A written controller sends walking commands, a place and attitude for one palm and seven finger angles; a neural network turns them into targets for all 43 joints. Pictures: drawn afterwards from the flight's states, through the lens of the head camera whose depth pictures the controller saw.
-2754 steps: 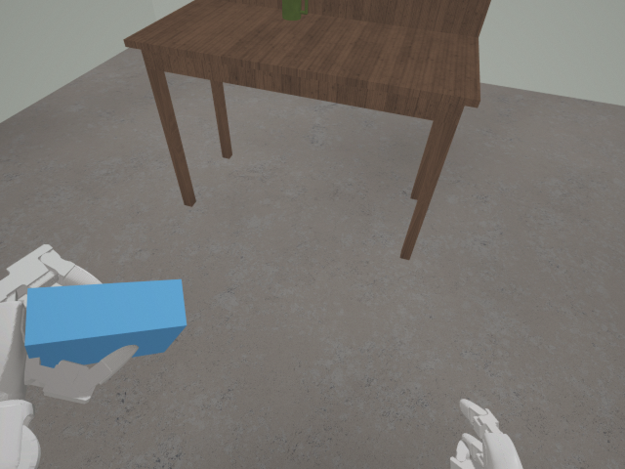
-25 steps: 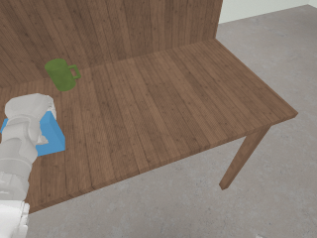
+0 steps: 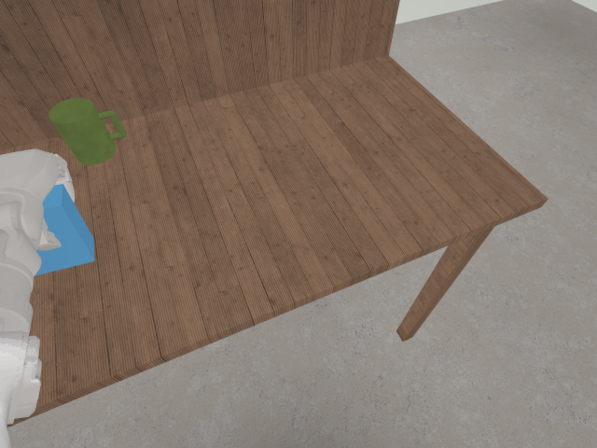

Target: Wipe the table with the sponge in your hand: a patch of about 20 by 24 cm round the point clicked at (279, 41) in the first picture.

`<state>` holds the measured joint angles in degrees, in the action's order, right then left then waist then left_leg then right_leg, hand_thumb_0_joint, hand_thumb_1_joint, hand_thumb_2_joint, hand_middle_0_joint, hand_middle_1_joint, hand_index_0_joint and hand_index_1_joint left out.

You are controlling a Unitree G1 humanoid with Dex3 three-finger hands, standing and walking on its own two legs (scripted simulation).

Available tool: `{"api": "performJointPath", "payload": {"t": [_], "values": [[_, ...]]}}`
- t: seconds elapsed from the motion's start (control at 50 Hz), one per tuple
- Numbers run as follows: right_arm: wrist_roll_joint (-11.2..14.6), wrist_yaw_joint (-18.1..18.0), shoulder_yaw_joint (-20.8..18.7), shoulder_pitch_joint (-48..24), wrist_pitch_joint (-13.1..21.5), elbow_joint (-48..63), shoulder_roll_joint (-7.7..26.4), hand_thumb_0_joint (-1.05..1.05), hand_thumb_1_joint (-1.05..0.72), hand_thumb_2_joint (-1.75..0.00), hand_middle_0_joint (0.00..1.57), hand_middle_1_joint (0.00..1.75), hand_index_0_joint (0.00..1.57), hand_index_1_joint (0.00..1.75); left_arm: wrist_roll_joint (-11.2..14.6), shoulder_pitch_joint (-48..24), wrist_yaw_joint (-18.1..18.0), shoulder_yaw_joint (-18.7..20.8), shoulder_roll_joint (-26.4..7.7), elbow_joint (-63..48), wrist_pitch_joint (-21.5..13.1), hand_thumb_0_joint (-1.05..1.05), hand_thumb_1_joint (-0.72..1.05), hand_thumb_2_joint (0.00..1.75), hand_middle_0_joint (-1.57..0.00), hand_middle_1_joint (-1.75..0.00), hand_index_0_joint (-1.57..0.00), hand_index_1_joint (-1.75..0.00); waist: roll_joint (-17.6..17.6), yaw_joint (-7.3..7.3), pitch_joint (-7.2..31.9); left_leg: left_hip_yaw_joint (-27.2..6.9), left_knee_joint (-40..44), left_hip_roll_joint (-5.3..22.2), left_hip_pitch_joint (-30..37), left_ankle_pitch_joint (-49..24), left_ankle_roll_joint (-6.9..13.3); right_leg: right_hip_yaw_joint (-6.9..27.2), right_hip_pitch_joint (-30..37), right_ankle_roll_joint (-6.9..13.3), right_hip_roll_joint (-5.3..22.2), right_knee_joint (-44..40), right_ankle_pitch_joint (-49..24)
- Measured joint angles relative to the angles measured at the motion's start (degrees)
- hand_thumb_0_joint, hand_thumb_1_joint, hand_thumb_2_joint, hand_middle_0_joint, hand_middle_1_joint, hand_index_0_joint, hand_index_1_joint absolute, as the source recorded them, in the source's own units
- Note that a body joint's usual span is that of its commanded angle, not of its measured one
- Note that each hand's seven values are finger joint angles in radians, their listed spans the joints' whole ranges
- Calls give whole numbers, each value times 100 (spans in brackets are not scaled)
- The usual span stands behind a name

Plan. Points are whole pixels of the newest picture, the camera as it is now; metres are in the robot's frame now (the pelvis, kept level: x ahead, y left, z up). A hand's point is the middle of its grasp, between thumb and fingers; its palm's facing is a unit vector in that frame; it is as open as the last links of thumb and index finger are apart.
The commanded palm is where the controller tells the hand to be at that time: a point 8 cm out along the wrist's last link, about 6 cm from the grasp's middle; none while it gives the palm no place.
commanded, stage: wipe forward along the first lane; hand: left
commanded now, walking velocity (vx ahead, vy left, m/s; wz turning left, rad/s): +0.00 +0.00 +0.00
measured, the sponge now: (43, 242) +0.39 +0.38 +0.03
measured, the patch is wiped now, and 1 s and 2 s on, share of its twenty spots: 0.15 0.20 0.30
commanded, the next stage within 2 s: slide across to the middle lane in 0.38 s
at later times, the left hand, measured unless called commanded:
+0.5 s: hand (34, 178) +0.46 +0.40 +0.09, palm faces -0.19 +0.00 -0.98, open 9.2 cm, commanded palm +0.46 +0.39 +0.13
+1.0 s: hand (65, 172) +0.47 +0.36 +0.09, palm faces -0.13 +0.00 -0.99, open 9.2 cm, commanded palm +0.47 +0.34 +0.14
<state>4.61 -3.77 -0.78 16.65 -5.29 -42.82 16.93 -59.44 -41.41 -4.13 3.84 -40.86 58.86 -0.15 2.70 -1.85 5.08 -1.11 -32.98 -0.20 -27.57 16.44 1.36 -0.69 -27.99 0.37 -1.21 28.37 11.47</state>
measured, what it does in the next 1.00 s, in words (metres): stands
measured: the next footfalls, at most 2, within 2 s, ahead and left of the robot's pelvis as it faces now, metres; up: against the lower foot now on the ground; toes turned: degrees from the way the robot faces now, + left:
none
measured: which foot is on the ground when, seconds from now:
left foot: down 0.00-1.00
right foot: down 0.00-1.00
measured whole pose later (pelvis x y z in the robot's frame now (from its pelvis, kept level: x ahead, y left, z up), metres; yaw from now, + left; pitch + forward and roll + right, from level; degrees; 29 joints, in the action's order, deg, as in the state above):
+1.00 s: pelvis +0.03 +0.02 +0.00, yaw +1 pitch +12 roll -2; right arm 3.6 -2.6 -0.7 14.3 -6.5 -43.2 14.9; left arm -59.2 -48.2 -4.3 -1.7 -37.1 59.6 5.2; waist 2.4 -2.6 5.0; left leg -1.4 -30.6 -1.5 -25.0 17.8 2.8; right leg -0.9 -24.5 -0.7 0.0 24.7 12.5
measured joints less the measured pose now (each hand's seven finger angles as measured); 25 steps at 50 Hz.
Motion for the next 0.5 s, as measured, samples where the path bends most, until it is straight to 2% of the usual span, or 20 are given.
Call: {"api": "performJointPath", "payload": {"t": [0.12,0.24,0.5], "values": [[4,14,50,-25,9,28,-29,1,-91,-89,20,30,20,30,-130,-373,0,-26,-192,300,60,0,-50,107,-87,-142,-89,-143,-62,-102,-34,-22,-52,-6,-130,23,11,-22,-103,-9,5,11,11],[-21,-12,57,21,-2,57,-9,1,-91,-89,20,30,20,30,-212,-667,167,-50,-404,498,43,0,-49,107,-86,-142,-88,-144,-80,-186,-63,-13,-90,1,-265,63,29,-12,-214,-26,-3,-11,15],[-89,-8,2,260,-236,-23,2,0,-91,-89,20,30,20,30,-228,-770,295,204,-683,585,-267,0,-49,107,-86,-143,-88,-144,-83,-225,5,26,-154,20,-374,226,82,30,-282,-73,-25,-69,98]]}}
